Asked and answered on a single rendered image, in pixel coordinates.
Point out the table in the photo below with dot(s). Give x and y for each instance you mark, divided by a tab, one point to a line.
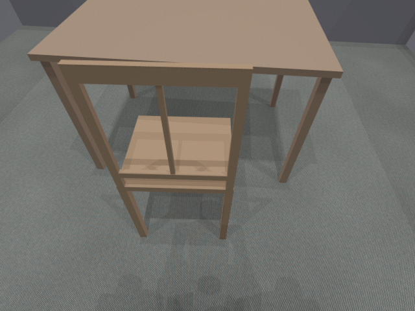
278	37

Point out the chair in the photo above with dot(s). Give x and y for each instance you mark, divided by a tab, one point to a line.
168	154

